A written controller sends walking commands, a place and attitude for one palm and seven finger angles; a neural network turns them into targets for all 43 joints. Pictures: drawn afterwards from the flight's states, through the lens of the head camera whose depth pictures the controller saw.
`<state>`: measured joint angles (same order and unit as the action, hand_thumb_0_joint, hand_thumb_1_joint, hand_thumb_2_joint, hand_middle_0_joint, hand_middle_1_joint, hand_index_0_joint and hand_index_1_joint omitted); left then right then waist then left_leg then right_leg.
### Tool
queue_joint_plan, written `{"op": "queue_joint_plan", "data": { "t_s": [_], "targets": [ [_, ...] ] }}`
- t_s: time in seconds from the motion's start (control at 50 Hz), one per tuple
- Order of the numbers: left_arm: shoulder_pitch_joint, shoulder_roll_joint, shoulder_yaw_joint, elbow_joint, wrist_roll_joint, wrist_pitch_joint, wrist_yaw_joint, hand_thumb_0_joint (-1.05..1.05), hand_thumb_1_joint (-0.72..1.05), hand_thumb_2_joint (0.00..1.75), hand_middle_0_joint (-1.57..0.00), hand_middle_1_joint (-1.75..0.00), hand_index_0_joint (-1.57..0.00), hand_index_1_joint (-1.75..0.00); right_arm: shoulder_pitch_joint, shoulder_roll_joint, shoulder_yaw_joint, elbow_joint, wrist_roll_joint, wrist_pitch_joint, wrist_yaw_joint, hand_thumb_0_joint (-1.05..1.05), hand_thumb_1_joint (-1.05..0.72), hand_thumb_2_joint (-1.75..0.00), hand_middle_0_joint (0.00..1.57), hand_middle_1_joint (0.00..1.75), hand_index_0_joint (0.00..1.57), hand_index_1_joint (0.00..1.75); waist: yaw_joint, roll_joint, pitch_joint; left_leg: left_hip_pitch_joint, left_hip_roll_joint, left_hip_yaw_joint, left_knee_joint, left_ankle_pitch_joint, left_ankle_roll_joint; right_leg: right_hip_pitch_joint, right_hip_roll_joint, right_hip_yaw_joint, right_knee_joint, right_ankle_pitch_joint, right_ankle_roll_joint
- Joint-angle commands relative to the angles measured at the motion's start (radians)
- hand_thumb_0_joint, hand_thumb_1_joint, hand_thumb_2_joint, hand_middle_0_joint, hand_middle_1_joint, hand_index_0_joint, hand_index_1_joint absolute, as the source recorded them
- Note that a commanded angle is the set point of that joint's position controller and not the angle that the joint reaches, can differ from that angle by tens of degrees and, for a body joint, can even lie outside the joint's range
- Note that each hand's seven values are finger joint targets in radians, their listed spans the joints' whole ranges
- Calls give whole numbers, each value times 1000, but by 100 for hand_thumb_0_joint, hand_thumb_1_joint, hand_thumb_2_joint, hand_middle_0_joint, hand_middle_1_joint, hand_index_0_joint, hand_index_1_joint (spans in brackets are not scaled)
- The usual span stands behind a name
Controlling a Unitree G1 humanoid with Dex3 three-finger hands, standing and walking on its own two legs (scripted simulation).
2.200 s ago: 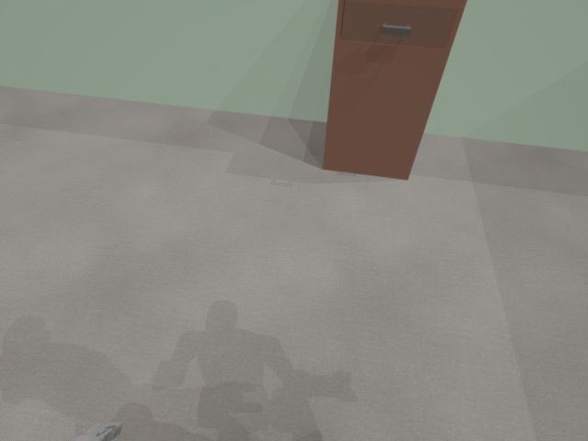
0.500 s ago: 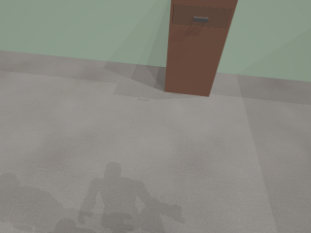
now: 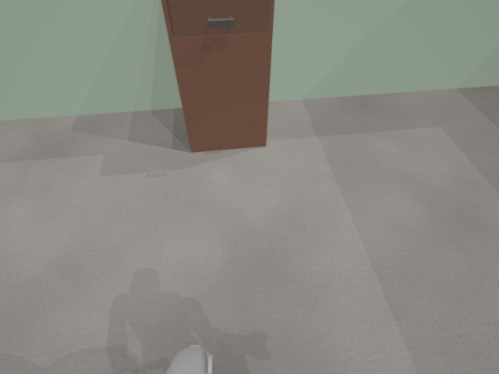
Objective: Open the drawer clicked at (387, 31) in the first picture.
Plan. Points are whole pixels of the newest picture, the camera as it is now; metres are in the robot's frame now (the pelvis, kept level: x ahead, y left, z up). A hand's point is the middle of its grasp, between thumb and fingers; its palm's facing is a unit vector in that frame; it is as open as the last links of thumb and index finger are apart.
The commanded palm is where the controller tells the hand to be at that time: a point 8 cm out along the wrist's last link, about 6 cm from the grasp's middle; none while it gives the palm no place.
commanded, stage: walk to a spot facing it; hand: left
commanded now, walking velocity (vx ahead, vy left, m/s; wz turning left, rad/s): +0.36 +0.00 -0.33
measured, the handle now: (220, 20) +1.40 +0.22 -0.02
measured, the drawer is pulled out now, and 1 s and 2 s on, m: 0.00 0.00 0.00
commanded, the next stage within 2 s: turn to face it in 1.22 s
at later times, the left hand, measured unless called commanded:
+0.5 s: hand (141, 289) +0.31 +0.27 -0.18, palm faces -0.15 -0.97 -0.18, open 7.4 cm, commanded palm none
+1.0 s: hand (224, 201) +0.56 +0.11 -0.17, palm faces -0.35 -0.91 -0.23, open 7.2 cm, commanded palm none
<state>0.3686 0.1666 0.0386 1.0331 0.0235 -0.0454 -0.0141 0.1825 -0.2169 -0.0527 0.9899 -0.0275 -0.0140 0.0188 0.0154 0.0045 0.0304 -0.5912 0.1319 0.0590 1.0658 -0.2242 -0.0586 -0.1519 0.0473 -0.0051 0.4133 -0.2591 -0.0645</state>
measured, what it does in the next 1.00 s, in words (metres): walks ahead, turning right: left foot, then right foot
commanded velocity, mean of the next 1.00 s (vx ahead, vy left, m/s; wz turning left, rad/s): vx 0.36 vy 0.00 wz -0.32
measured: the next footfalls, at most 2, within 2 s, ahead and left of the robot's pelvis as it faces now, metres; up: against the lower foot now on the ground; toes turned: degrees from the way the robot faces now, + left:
left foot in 0.24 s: +0.24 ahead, +0.16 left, +0.00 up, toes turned +2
right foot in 0.80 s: +0.45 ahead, -0.12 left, +0.00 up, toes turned -29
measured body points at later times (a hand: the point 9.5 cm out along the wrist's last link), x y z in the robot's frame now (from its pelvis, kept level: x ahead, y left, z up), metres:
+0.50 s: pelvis +0.21 +0.08 +0.00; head +0.24 +0.10 +0.45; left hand +0.31 +0.32 -0.16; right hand +0.17 -0.17 -0.13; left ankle +0.20 +0.16 -0.74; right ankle +0.20 -0.07 -0.64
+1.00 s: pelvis +0.42 -0.04 -0.01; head +0.44 -0.05 +0.44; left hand +0.58 +0.16 -0.15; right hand +0.34 -0.24 -0.17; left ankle +0.45 +0.11 -0.65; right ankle +0.41 -0.10 -0.74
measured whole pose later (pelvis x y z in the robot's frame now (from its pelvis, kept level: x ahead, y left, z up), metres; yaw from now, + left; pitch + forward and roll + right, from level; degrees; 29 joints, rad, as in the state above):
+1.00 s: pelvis +0.42 -0.04 -0.01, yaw -23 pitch +0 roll +0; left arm 0.21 0.19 0.07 1.03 0.01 -0.06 0.01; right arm 0.28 -0.14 -0.04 1.05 -0.03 -0.03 -0.01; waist -0.03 0.01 0.05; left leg -0.50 0.17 0.07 1.20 -0.32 -0.03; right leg -0.24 0.05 -0.13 0.49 -0.24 -0.10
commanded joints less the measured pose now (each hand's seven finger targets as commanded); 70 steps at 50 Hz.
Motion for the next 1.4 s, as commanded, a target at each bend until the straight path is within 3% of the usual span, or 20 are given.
{"op": "queue_joint_plan", "data": {
  "t_s": [0.0, 0.12, 0.18, 0.2, 0.22, 0.24, 0.3, 0.36, 0.64, 0.74, 0.76, 0.78, 0.8, 0.88, 0.94, 1.18, 1.24, 1.26, 1.3, 1.38],
  "targets": [
    [49, 184, 43, -41, 1, -31, 21, 0, 90, 90, -20, -30, -20, -30, -59, -51, -18, -94, 5, -21, 7, 0, -90, -90, 20, 30, 20, 30, 5, -93, 52, -79, 9, -10, -118, 70, -9, 6, -246, 233, -220, 68, -118],
    [73, 181, 43, -29, 6, -23, 30, 0, 90, 90, -20, -30, -20, -30, -147, -34, -9, -136, 9, -45, 8, 0, -90, -90, 20, 30, 20, 30, 39, -140, 48, 66, -40, 22, -383, 11, 19, 57, -252, 244, -135, 272, -102],
    [28, 182, 52, -36, -2, -20, 29, 0, 90, 90, -20, -30, -20, -30, 64, -82, -23, -67, 5, -62, -13, 0, -90, -90, 20, 30, 20, 30, -59, -65, -49, 440, -84, 45, -582, 52, 45, -36, -174, 184, 116, 412, -57],
    [34, 147, 53, -46, -11, -19, 22, 0, 90, 90, -20, -30, -20, -30, 228, -168, -43, -23, -3, -68, -27, 0, -90, -90, 20, 30, 20, 30, -122, 73, -159, 699, 55, -108, -620, 31, 80, -176, -105, 126, 351, 270, -18],
    [84, 89, 42, -61, -19, -17, 9, 0, 90, 90, -20, -30, -20, -30, 335, -274, -66, 3, -11, -69, -31, 0, -90, -90, 20, 30, 20, 30, -122, 362, -249, 875, 355, -478, -721, 37, 171, -422, 16, -11, 686, -282, 36],
    [30, 118, 44, -74, -8, -20, 13, 0, 90, 90, -20, -30, -20, -30, 328, -249, -52, -1, -2, -55, -33, 0, -90, -90, 20, 30, 20, 30, -127, 266, -203, 787, 392, -553, -798, -40, 209, -470, -24, 59, 824, -305, 25],
    [-77, 100, 51, -67, 7, -6, -8, 0, 90, 90, -20, -30, -20, -30, 165, -92, -12, -25, -1, -71, -37, 0, -90, -90, 20, 30, 20, 30, -59, 108, 20, 493, 279, -289, -839, 39, 161, -493, -136, 48, 894, -86, 43],
    [-28, 54, 47, -51, 9, 31, -15, 0, 90, 90, -20, -30, -20, -30, 161, -46, 0, 0, 4, -86, -44, 0, -90, -90, 20, 30, 20, 30, -7, 127, 13, 429, 198, -46, -835, 208, 117, -432, -140, 23, 856, 4, 59],
    [-365, 27, 22, -153, 7, 42, -33, 0, 90, 90, -20, -30, -20, -30, 356, -66, -4, 103, -4, -77, -49, 0, -90, -90, 20, 30, 20, 30, -80, 123, 109, 670, 205, 167, -824, 481, 161, -519, -128, -136, 311, 86, 46],
    [-80, 88, 44, -69, 14, 16, -17, 0, 90, 90, -20, -30, -20, -30, 297, -115, -14, 96, 6, -66, -45, 0, -90, -90, 20, 30, 20, 30, 67, 128, -58, 625, 188, 261, -409, 886, 111, -77, -10, -206, 172, 45, -34],
    [58, 159, 65, -27, 19, 2, -10, 0, 90, 90, -20, -30, -20, -30, 289, -104, -11, 82, 15, -64, -35, 0, -90, -90, 20, 30, 20, 30, 130, 30, -159, 429, 154, 267, -149, 670, 74, 204, -99, -99, 124, 118, -73],
    [156, 273, 92, -9, 12, -7, 7, 0, 90, 90, -20, -30, -20, -30, 330, -28, 2, 48, 30, -67, -29, 0, -90, -90, 20, 30, 20, 30, 138, -215, -300, 87, -16, 236, 182, -193, 20, 486, -406, 391, 61, 240, -194],
    [158, 314, 97, 0, -17, 2, 17, 0, 90, 90, -20, -30, -20, -30, 244, -31, 1, 17, 31, -63, -34, 0, -90, -90, 20, 30, 20, 30, 129, -200, -299, -29, -62, 70, 362, -367, 33, 473, -479, 563, -69, 311, -254],
    [-92, 151, 51, -45, -14, -14, 31, 0, 90, 90, -20, -30, -20, -30, 172, 1, -6, 33, 5, -39, -30, 0, -90, -90, 20, 30, 20, 30, -1, 47, -8, 42, 66, -38, 244, -113, 40, -43, -359, 258, -164, 159, -154],
    [-91, 119, 35, -26, -3, -32, 27, 0, 90, 90, -20, -30, -20, -30, 248, 37, -3, 57, -1, -14, -24, 0, -90, -90, 20, 30, 20, 30, -57, -53, 1, 92, 53, -3, 104, -65, 20, -126, -281, 106, -184, 232, -115],
    [89, 135, 24, 49, -1, -40, 30, 0, 90, 90, -20, -30, -20, -30, -123, 4, 5, -66, 4, -37, 11, 0, -90, -90, 20, 30, 20, 30, 36, -79, 63, 36, -8, 66, -379, 21, 33, 116, -284, 106, -139, 442, -95],
    [60, 154, 28, 52, -6, -38, 34, 0, 90, 90, -20, -30, -20, -30, 8, -27, -2, -22, 1, -49, -5, 0, -90, -90, 20, 30, 20, 30, -43, -53, -3, 282, -74, 116, -525, 46, 58, 106, -247, 52, 48, 674, -63],
    [54, 144, 26, 50, -13, -35, 33, 0, 90, 90, -20, -30, -20, -30, 138, -64, -12, 20, -4, -54, -16, 0, -90, -90, 20, 30, 20, 30, -95, -21, -73, 509, -62, 96, -580, 141, 78, 9, -206, 19, 221, 654, -30],
    [91, 65, 8, 20, -27, -37, 25, 0, 90, 90, -20, -30, -20, -30, 364, -237, -44, 68, -7, -55, -30, 0, -90, -90, 20, 30, 20, 30, -135, 313, -275, 886, 388, -407, -674, 524, 262, -362, -18, -70, 773, -311, 46],
    [-33, 57, 18, 23, -8, -16, 24, 0, 90, 90, -20, -30, -20, -30, 154, -72, 7, 42, 10, -58, -44, 0, -90, -90, 20, 30, 20, 30, -44, 89, 9, 465, 240, -198, -761, 597, 237, -377, -155, -10, 814, -179, 78]
  ]
}}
